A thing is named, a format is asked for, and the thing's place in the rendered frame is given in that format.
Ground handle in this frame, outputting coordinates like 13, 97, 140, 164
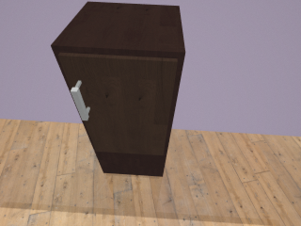
71, 80, 90, 121

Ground cupboard door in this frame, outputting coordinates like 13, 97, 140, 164
58, 52, 178, 155

